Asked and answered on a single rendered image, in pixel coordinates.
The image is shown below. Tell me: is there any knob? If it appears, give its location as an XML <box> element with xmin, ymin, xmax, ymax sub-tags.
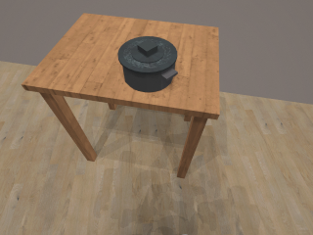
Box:
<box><xmin>137</xmin><ymin>39</ymin><xmax>157</xmax><ymax>56</ymax></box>

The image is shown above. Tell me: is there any pot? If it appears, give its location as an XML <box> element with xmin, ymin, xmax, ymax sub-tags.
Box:
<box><xmin>122</xmin><ymin>63</ymin><xmax>178</xmax><ymax>93</ymax></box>

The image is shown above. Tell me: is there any table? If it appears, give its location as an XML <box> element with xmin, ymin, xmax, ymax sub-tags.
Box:
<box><xmin>21</xmin><ymin>13</ymin><xmax>220</xmax><ymax>179</ymax></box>

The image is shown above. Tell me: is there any lid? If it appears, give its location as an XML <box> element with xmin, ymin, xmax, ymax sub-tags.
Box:
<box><xmin>117</xmin><ymin>36</ymin><xmax>178</xmax><ymax>74</ymax></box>

